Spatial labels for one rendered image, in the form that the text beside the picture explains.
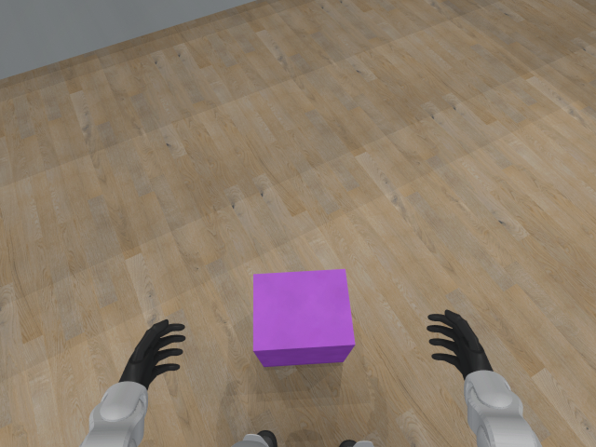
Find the right robot hand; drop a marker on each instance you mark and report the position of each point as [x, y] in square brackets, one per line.
[470, 355]

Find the robot right forearm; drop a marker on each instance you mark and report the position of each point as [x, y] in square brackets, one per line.
[494, 412]

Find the robot left forearm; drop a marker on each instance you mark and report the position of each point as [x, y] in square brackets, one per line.
[118, 420]

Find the carton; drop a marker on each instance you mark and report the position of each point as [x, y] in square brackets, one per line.
[301, 318]

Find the left robot hand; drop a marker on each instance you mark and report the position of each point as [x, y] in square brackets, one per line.
[141, 367]

